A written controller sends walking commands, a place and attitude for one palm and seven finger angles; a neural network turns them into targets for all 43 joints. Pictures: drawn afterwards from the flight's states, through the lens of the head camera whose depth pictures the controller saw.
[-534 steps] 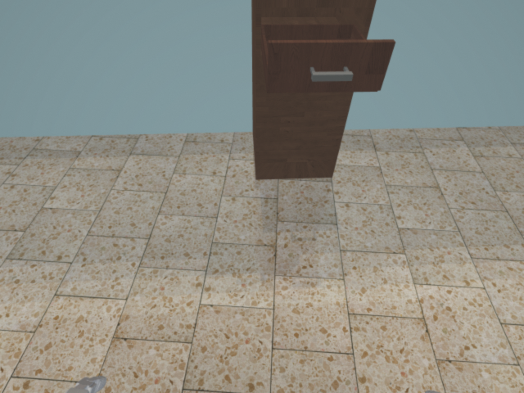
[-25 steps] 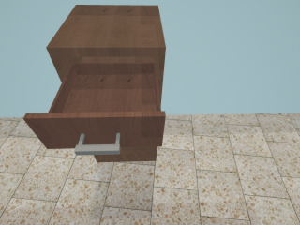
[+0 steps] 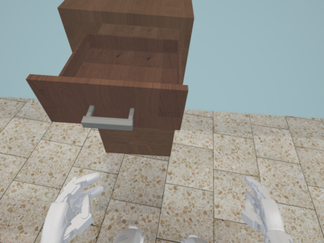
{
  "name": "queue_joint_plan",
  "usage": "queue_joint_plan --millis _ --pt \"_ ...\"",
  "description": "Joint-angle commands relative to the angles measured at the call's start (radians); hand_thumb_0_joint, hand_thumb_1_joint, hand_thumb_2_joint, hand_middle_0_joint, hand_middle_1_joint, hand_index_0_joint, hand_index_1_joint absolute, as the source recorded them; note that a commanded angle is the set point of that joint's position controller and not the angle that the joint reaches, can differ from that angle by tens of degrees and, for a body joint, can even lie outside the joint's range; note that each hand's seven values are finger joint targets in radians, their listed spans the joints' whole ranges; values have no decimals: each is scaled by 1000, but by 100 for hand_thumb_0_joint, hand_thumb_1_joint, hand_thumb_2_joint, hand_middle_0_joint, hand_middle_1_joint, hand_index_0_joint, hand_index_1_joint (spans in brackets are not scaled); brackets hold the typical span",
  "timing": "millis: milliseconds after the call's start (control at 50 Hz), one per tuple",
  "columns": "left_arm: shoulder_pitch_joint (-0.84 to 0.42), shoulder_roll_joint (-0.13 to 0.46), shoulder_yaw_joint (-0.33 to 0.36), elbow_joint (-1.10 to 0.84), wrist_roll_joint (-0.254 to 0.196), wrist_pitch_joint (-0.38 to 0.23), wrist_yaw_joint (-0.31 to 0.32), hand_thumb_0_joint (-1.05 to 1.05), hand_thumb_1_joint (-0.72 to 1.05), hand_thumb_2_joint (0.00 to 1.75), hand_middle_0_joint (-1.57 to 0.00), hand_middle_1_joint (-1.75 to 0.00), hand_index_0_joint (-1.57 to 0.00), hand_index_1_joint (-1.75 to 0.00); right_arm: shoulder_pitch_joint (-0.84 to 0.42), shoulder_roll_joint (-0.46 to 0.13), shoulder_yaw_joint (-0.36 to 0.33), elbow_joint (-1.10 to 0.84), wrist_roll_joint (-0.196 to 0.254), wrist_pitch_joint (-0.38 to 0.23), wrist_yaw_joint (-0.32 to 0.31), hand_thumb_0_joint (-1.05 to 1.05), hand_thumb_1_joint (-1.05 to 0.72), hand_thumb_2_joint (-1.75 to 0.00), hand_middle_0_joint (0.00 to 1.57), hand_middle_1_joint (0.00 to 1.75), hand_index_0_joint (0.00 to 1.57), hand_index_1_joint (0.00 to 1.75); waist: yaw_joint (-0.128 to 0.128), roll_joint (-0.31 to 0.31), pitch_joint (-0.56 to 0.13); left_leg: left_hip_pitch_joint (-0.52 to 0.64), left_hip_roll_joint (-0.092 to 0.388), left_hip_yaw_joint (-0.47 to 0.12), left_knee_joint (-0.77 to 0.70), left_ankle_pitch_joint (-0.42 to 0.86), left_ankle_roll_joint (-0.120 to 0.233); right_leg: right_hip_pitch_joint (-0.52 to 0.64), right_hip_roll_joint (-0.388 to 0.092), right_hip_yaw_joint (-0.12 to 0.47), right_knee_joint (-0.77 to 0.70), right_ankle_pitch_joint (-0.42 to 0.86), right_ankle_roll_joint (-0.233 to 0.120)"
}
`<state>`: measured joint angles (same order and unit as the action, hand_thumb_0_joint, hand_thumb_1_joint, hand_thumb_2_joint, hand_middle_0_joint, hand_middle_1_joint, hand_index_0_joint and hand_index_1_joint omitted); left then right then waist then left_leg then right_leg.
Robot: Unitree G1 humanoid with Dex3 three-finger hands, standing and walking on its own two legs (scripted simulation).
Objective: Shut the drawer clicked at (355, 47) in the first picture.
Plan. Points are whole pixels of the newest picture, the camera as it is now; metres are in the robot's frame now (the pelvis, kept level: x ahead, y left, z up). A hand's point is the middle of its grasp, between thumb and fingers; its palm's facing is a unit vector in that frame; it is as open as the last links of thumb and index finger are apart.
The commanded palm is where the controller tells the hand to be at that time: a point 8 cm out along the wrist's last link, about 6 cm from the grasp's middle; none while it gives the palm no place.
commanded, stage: raise the hand and make a fist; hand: left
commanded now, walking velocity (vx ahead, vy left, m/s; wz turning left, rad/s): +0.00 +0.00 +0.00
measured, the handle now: (109, 117) +0.40 +0.18 +0.08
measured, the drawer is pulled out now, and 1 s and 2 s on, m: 0.30 0.30 0.30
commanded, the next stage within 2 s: bring the fist close to the handle in 1.46 s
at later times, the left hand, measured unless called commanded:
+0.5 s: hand (85, 179) +0.21 +0.17 +0.12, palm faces +0.18 -0.98 -0.09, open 3.5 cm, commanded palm +0.17 +0.21 +0.11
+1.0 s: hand (105, 177) +0.20 +0.12 +0.16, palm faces -0.01 -1.00 -0.05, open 3.2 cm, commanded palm +0.17 +0.18 +0.17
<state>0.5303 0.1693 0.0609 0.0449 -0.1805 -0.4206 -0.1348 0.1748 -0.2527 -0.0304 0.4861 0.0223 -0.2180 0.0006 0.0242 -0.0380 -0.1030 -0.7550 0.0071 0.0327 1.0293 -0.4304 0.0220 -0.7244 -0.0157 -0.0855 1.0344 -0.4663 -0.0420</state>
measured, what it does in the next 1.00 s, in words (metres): shifts its weight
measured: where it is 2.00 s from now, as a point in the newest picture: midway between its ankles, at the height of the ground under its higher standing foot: outside the picture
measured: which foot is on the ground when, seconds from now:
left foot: down 0.00-1.00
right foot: down 0.00-1.00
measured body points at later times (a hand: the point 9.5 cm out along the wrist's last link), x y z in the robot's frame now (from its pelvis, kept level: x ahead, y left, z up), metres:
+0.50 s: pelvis +0.06 -0.01 +0.02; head +0.09 -0.02 +0.47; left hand +0.20 +0.22 +0.12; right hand +0.22 -0.25 -0.06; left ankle +0.05 +0.11 -0.67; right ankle +0.03 -0.10 -0.67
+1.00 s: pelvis +0.05 +0.00 +0.03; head +0.05 -0.02 +0.48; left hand +0.20 +0.18 +0.16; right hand +0.26 -0.20 -0.02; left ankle +0.05 +0.11 -0.67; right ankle +0.03 -0.10 -0.67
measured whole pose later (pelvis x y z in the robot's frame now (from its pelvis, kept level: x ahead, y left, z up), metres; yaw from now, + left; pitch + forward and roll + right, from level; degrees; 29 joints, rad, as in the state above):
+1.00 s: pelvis +0.05 +0.00 +0.03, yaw +1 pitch +4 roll -1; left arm 0.74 0.17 -0.08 -0.57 -0.15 -0.13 -0.09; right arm 0.25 -0.21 0.05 0.44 0.05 -0.19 -0.02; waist 0.04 0.06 -0.12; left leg -0.49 0.00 0.01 0.85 -0.44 0.02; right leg -0.44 0.00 -0.10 0.82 -0.46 -0.03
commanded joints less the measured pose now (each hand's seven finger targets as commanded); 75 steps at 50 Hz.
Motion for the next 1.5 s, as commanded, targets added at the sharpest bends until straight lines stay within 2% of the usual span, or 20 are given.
queue_joint_plan --millis 0,60,120,200,240,300,340,380,460,500,600,620,700,780,900,1020,1120,1240,1320,1480 --pt "-307 141 65 -618 -29 -205 81 0 90 90 -66 -80 -66 -80 -6 -80 -16 -134 -4 -66 -36 0 -90 -90 20 30 20 30 -68 154 -190 98 -6 -68 -148 -151 10 -16 20 109 -218 -183 11" --pt "-254 66 -56 -540 -41 -234 23 0 90 90 -72 -86 -72 -86 6 -95 -3 -102 0 -100 -45 0 -90 -90 20 30 20 30 -109 133 -127 81 -3 -76 -94 -78 16 -37 23 123 -237 -152 11" --pt "-149 94 -53 -344 -36 -112 -66 0 90 90 -78 -93 -78 -93 17 -114 1 -94 14 -95 -50 0 -90 -90 20 30 20 30 -110 36 -51 29 -4 -76 -91 -48 18 5 12 149 -298 -156 25" --pt "47 164 82 -233 -56 169 -108 0 90 90 -86 -101 -86 -101 -38 -100 -8 -145 40 -32 -68 0 -90 -90 20 30 20 30 3 -65 -106 49 -23 -49 -150 49 15 219 -26 192 -367 -63 49" --pt "89 165 151 -375 -86 228 -65 0 90 90 -90 -106 -90 -106 -49 -74 -6 -171 37 -1 -74 0 -90 -90 20 30 20 30 40 -71 -188 96 -28 -39 -173 142 8 329 -42 177 -347 125 64" --pt "115 167 235 -533 -100 166 50 0 90 90 -96 -112 -96 -112 -43 -35 -7 -146 22 4 -69 0 -90 -90 20 30 20 30 62 -35 -216 165 -14 -44 -201 284 0 405 -24 104 -271 476 57" --pt "223 119 205 -581 -82 80 86 0 90 90 -100 -117 -100 -117 -8 -17 -20 -128 15 -8 -50 0 -90 -90 20 30 20 30 62 2 -212 199 -12 -31 -209 383 -3 397 -7 62 -223 651 47" --pt "227 79 109 -639 -62 -5 76 0 90 90 -104 -121 -104 -121 3 -28 -21 -119 8 -30 -30 0 -90 -90 20 30 20 30 25 72 -181 228 -11 -25 -199 412 3 314 3 43 -215 618 48" --pt "245 24 -33 -597 -52 -69 -28 0 90 90 -112 -130 -112 -130 18 -70 -26 -110 14 -71 -16 0 -90 -90 20 30 20 30 -46 52 -119 231 -7 -47 -171 358 16 218 -5 51 -240 517 67" --pt "223 11 -77 -584 -48 -52 -67 0 90 90 -116 -134 -116 -134 15 -86 -24 -109 20 -80 -25 0 -90 -90 20 30 20 30 -71 18 -74 225 -8 -55 -172 306 23 186 -1 58 -267 422 61" --pt "215 131 45 -707 -22 4 -9 0 90 90 -126 -145 -126 -145 8 -75 -32 -150 18 -60 -44 0 -90 -90 20 30 20 30 -9 11 -203 271 -9 -53 -212 291 24 255 6 50 -271 335 41" --pt "244 104 45 -717 -21 17 12 0 90 90 -128 -147 -128 -147 12 -61 -28 -162 18 -48 -44 0 -90 -90 20 30 20 30 5 22 -217 283 -9 -48 -225 310 22 271 9 35 -261 351 36" --pt "224 53 24 -751 -36 58 65 0 90 90 -136 -156 -136 -156 -12 -49 -9 -181 26 -24 -37 0 -90 -90 20 30 20 30 6 25 -156 305 4 -49 -252 331 16 273 19 7 -270 361 33" --pt "239 5 -78 -757 -30 131 34 0 90 90 -140 -160 -140 -160 -9 -62 8 -191 29 -30 -26 0 -90 -90 20 30 20 30 -11 45 -81 310 11 -59 -274 333 16 263 13 0 -295 362 38" --pt "207 87 -61 -836 17 230 36 0 90 90 -140 -160 -140 -160 -29 -64 25 -208 28 -27 -31 0 -90 -90 20 30 20 30 -2 45 -27 312 6 -65 -319 230 22 285 9 15 -346 258 32" --pt "123 53 -52 -919 0 217 110 0 90 90 -140 -160 -140 -160 -22 -53 42 -211 28 -51 -25 0 -90 -90 20 30 20 30 -1 68 -25 345 9 -68 -343 168 13 263 20 -3 -361 160 26" --pt "147 18 -87 -791 -7 249 85 0 90 90 -140 -160 -140 -160 -20 -74 39 -183 31 -70 -27 0 -90 -90 20 30 20 30 -10 -1 18 323 2 -60 -350 125 16 270 10 28 -415 114 35" --pt "128 99 -14 -826 3 294 66 0 90 90 -140 -160 -140 -160 -34 -69 37 -184 31 -68 -38 0 -90 -90 20 30 20 30 9 16 -11 336 -7 -43 -355 165 19 325 -4 54 -435 153 38" --pt "132 73 -4 -874 -12 243 94 0 90 90 -140 -160 -140 -160 -23 -58 37 -172 25 -92 -32 0 -90 -90 20 30 20 30 13 71 -42 374 -6 -43 -352 224 16 327 7 24 -405 237 32" --pt "219 36 -49 -819 -33 218 33 0 90 90 -140 -160 -140 -160 -20 -72 22 -150 30 -113 -21 0 -90 -90 20 30 20 30 0 25 -30 364 -6 -38 -333 273 17 337 2 28 -396 358 45"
